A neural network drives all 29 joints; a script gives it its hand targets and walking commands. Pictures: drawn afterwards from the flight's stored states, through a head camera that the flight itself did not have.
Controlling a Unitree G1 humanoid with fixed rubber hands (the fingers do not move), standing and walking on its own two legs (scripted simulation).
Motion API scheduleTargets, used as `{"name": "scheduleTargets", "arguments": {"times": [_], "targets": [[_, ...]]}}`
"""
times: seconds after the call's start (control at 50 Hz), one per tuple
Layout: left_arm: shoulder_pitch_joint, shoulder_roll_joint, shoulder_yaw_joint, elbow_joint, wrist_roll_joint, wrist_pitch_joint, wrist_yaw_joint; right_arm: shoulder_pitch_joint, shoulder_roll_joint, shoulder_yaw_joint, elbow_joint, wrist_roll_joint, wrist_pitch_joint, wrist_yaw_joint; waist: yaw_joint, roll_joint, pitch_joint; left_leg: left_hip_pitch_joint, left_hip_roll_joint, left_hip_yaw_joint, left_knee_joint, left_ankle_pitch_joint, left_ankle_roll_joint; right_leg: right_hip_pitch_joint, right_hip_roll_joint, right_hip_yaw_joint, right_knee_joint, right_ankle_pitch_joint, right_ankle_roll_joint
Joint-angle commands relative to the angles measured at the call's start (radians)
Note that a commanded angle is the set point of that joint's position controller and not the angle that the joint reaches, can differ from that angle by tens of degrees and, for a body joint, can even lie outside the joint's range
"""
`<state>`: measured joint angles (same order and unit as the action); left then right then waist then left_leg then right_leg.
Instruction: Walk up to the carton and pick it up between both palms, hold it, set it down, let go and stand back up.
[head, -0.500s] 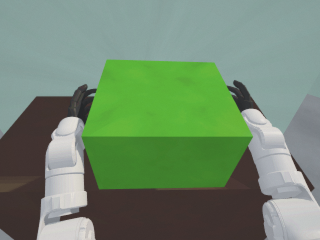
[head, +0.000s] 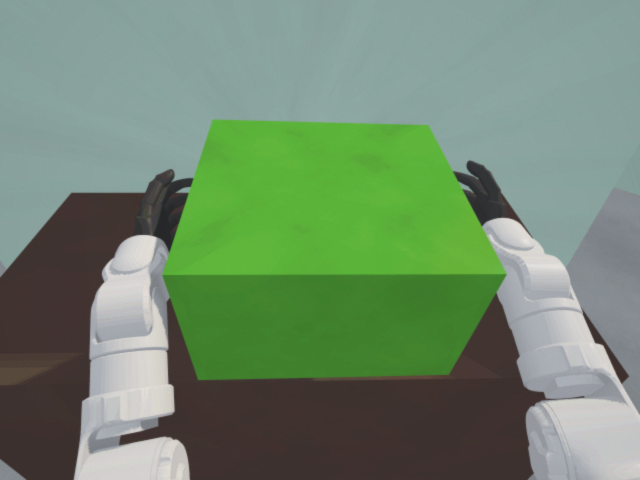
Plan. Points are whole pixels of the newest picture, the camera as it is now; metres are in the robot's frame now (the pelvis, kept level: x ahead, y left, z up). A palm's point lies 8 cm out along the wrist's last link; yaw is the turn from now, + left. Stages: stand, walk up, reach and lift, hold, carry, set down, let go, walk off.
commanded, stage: hold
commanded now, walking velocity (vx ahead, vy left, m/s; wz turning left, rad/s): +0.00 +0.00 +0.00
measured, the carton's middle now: (324, 240) +0.38 +0.00 +0.15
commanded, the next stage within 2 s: set down in 1.26 s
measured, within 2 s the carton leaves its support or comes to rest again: neither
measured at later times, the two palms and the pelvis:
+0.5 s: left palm (156, 240) +0.35 +0.20 +0.18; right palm (483, 228) +0.36 -0.20 +0.18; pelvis +0.00 +0.00 +0.00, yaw +0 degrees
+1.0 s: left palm (153, 239) +0.34 +0.20 +0.18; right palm (484, 228) +0.36 -0.20 +0.18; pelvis +0.00 +0.00 +0.00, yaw +0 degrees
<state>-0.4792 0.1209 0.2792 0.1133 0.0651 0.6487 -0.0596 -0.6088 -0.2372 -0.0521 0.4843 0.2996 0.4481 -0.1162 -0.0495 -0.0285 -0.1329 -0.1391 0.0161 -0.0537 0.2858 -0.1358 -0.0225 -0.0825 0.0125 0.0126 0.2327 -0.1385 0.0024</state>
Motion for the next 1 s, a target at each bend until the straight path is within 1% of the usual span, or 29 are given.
{"name": "scheduleTargets", "arguments": {"times": [0.0, 0.06, 0.1, 0.14, 0.18, 0.26, 0.32, 0.36, 0.38, 0.4, 0.42, 0.44, 0.5, 0.52, 0.54, 0.56, 0.62, 0.68, 0.72, 0.74, 0.76, 0.8, 0.82, 0.84, 0.86, 0.9, 0.92, 0.94, 0.98], "targets": [[-0.691, -0.523, -0.522, -0.171, -0.113, -0.05, -0.109, -0.768, 0.606, 0.368, -0.388, 0.09, -0.064, 0.134, -0.002, 0.038, -0.308, 0.147, -0.063, 0.039, 0.007, 0.218, -0.011, 0.056, 0.046, -0.031, 0.0, 0.228, 0.018], [-0.692, -0.523, -0.521, -0.169, -0.113, -0.05, -0.11, -0.768, 0.607, 0.368, -0.387, 0.09, -0.063, 0.134, -0.002, 0.038, -0.307, 0.146, -0.064, 0.039, 0.007, 0.216, -0.011, 0.056, 0.046, -0.031, 0.0, 0.227, 0.019], [-0.711, -0.534, -0.493, -0.185, -0.089, -0.05, -0.113, -0.746, 0.603, 0.361, -0.349, 0.074, -0.052, 0.144, 0.004, 0.038, -0.255, 0.104, -0.067, 0.053, -0.018, 0.152, -0.008, 0.063, 0.042, -0.024, -0.006, 0.166, 0.02], [-0.703, -0.538, -0.498, -0.201, -0.09, -0.048, -0.114, -0.743, 0.607, 0.367, -0.359, 0.074, -0.056, 0.151, 0.008, 0.027, -0.284, 0.108, -0.066, 0.055, -0.018, 0.166, -0.007, 0.074, 0.045, -0.024, 0.002, 0.177, 0.02], [-0.692, -0.538, -0.509, -0.221, -0.095, -0.046, -0.112, -0.735, 0.609, 0.374, -0.379, 0.082, -0.059, 0.152, 0.005, 0.038, -0.31, 0.119, -0.066, 0.055, -0.005, 0.201, -0.012, 0.084, 0.047, -0.022, 0.007, 0.209, 0.02], [-0.672, -0.53, -0.505, -0.218, -0.089, -0.041, -0.114, -0.73, 0.594, 0.372, -0.397, 0.078, -0.059, 0.147, 0.009, 0.03, -0.292, 0.12, -0.068, 0.056, -0.006, 0.206, -0.012, 0.08, 0.049, -0.027, 0.005, 0.213, 0.023], [-0.667, -0.535, -0.527, -0.252, -0.104, -0.044, -0.111, -0.712, 0.595, 0.377, -0.425, 0.081, -0.062, 0.147, -0.002, 0.041, -0.32, 0.139, -0.066, 0.052, 0.006, 0.232, -0.018, 0.083, 0.049, -0.024, 0.011, 0.241, 0.021], [-0.654, -0.529, -0.522, -0.241, -0.095, -0.039, -0.111, -0.705, 0.578, 0.374, -0.422, 0.076, -0.058, 0.145, -0.007, 0.048, -0.294, 0.136, -0.064, 0.052, 0.002, 0.228, -0.024, 0.072, 0.048, -0.027, 0.004, 0.228, 0.018], [-0.648, -0.527, -0.515, -0.242, -0.093, -0.036, -0.111, -0.707, 0.579, 0.378, -0.426, 0.075, -0.058, 0.147, 0.004, 0.032, -0.294, 0.13, -0.064, 0.053, 0.001, 0.224, -0.02, 0.078, 0.051, -0.031, 0.007, 0.225, 0.018], [-0.65, -0.526, -0.521, -0.247, -0.097, -0.036, -0.111, -0.708, 0.585, 0.381, -0.435, 0.076, -0.059, 0.146, 0.0, 0.036, -0.297, 0.126, -0.067, 0.054, 0.003, 0.229, -0.017, 0.085, 0.049, -0.028, 0.008, 0.241, 0.021], [-0.642, -0.522, -0.519, -0.243, -0.095, -0.034, -0.113, -0.706, 0.582, 0.383, -0.431, 0.076, -0.057, 0.146, 0.003, 0.024, -0.293, 0.121, -0.068, 0.056, -0.002, 0.222, -0.017, 0.087, 0.049, -0.027, 0.01, 0.242, 0.023], [-0.651, -0.523, -0.528, -0.267, -0.101, -0.036, -0.112, -0.701, 0.591, 0.386, -0.44, 0.082, -0.059, 0.146, -0.003, 0.031, -0.301, 0.122, -0.067, 0.054, 0.001, 0.233, -0.017, 0.087, 0.047, -0.024, 0.013, 0.258, 0.021], [-0.628, -0.525, -0.529, -0.274, -0.103, -0.034, -0.112, -0.68, 0.581, 0.391, -0.451, 0.084, -0.054, 0.141, -0.002, 0.037, -0.309, 0.141, -0.066, 0.053, 0.014, 0.271, -0.023, 0.098, 0.052, -0.026, 0.015, 0.286, 0.022], [-0.631, -0.526, -0.538, -0.302, -0.108, -0.033, -0.111, -0.683, 0.58, 0.4, -0.472, 0.096, -0.055, 0.14, -0.002, 0.038, -0.338, 0.154, -0.066, 0.053, 0.02, 0.291, -0.026, 0.108, 0.054, -0.025, 0.019, 0.304, 0.022], [-0.627, -0.516, -0.538, -0.3, -0.107, -0.031, -0.111, -0.671, 0.575, 0.394, -0.468, 0.093, -0.052, 0.137, -0.009, 0.044, -0.329, 0.152, -0.071, 0.053, 0.022, 0.292, -0.029, 0.104, 0.052, -0.025, 0.02, 0.31, 0.024], [-0.621, -0.517, -0.534, -0.304, -0.104, -0.027, -0.111, -0.675, 0.57, 0.397, -0.483, 0.096, -0.05, 0.137, -0.006, 0.044, -0.315, 0.151, -0.068, 0.051, 0.023, 0.3, -0.031, 0.101, 0.054, -0.026, 0.019, 0.318, 0.023], [-0.599, -0.506, -0.512, -0.283, -0.09, -0.016, -0.116, -0.669, 0.562, 0.401, -0.475, 0.098, -0.042, 0.136, 0.006, 0.029, -0.293, 0.133, -0.07, 0.054, 0.01, 0.264, -0.024, 0.109, 0.052, -0.025, 0.015, 0.29, 0.025], [-0.608, -0.502, -0.515, -0.297, -0.091, -0.017, -0.115, -0.675, 0.568, 0.4, -0.478, 0.092, -0.044, 0.139, 0.004, 0.034, -0.293, 0.125, -0.07, 0.059, 0.006, 0.255, -0.018, 0.108, 0.049, -0.024, 0.02, 0.293, 0.024], [-0.616, -0.504, -0.524, -0.307, -0.096, -0.018, -0.113, -0.672, 0.57, 0.399, -0.477, 0.096, -0.044, 0.139, 0.005, 0.044, -0.303, 0.129, -0.07, 0.059, 0.008, 0.256, -0.022, 0.109, 0.05, -0.023, 0.02, 0.286, 0.023], [-0.613, -0.5, -0.518, -0.301, -0.092, -0.016, -0.112, -0.674, 0.569, 0.4, -0.475, 0.091, -0.042, 0.14, 0.008, 0.034, -0.295, 0.123, -0.07, 0.057, 0.006, 0.253, -0.02, 0.104, 0.05, -0.026, 0.02, 0.292, 0.024], [-0.625, -0.501, -0.525, -0.305, -0.098, -0.016, -0.112, -0.667, 0.571, 0.397, -0.461, 0.091, -0.04, 0.14, 0.002, 0.039, -0.287, 0.124, -0.069, 0.057, 0.003, 0.239, -0.022, 0.1, 0.05, -0.025, 0.018, 0.278, 0.023], [-0.632, -0.503, -0.512, -0.279, -0.096, -0.015, -0.115, -0.681, 0.572, 0.385, -0.449, 0.083, -0.04, 0.144, 0.004, 0.034, -0.275, 0.119, -0.068, 0.058, -0.003, 0.21, -0.018, 0.084, 0.047, -0.026, 0.013, 0.247, 0.022], [-0.63, -0.507, -0.521, -0.286, -0.102, -0.016, -0.115, -0.681, 0.579, 0.388, -0.453, 0.078, -0.042, 0.144, 0.0, 0.03, -0.293, 0.118, -0.068, 0.059, 0.0, 0.216, -0.018, 0.093, 0.048, -0.027, 0.015, 0.257, 0.021], [-0.635, -0.508, -0.513, -0.281, -0.102, -0.018, -0.116, -0.687, 0.578, 0.385, -0.456, 0.079, -0.042, 0.144, 0.005, 0.03, -0.287, 0.116, -0.069, 0.061, -0.002, 0.216, -0.017, 0.095, 0.047, -0.025, 0.015, 0.255, 0.023], [-0.642, -0.504, -0.512, -0.266, -0.097, -0.018, -0.118, -0.68, 0.577, 0.378, -0.433, 0.073, -0.04, 0.143, -0.002, 0.037, -0.285, 0.117, -0.072, 0.06, -0.004, 0.203, -0.016, 0.091, 0.043, -0.022, 0.013, 0.25, 0.024], [-0.663, -0.509, -0.517, -0.26, -0.1, -0.024, -0.117, -0.7, 0.585, 0.373, -0.431, 0.068, -0.044, 0.144, -0.004, 0.04, -0.294, 0.117, -0.069, 0.062, -0.007, 0.183, -0.017, 0.083, 0.045, -0.027, 0.011, 0.22, 0.022], [-0.663, -0.519, -0.521, -0.258, -0.101, -0.026, -0.115, -0.703, 0.582, 0.371, -0.427, 0.071, -0.046, 0.147, 0.002, 0.047, -0.294, 0.118, -0.067, 0.059, -0.007, 0.195, -0.019, 0.079, 0.046, -0.026, 0.012, 0.219, 0.018], [-0.667, -0.518, -0.523, -0.253, -0.103, -0.028, -0.114, -0.709, 0.58, 0.369, -0.43, 0.07, -0.05, 0.147, -0.003, 0.044, -0.303, 0.124, -0.066, 0.058, -0.003, 0.196, -0.02, 0.073, 0.047, -0.026, 0.011, 0.218, 0.018], [-0.664, -0.521, -0.511, -0.229, -0.099, -0.027, -0.113, -0.711, 0.574, 0.36, -0.405, 0.065, -0.047, 0.149, 0.0, 0.038, -0.273, 0.108, -0.062, 0.06, -0.012, 0.169, -0.019, 0.067, 0.051, -0.032, 0.004, 0.176, 0.015]]}}
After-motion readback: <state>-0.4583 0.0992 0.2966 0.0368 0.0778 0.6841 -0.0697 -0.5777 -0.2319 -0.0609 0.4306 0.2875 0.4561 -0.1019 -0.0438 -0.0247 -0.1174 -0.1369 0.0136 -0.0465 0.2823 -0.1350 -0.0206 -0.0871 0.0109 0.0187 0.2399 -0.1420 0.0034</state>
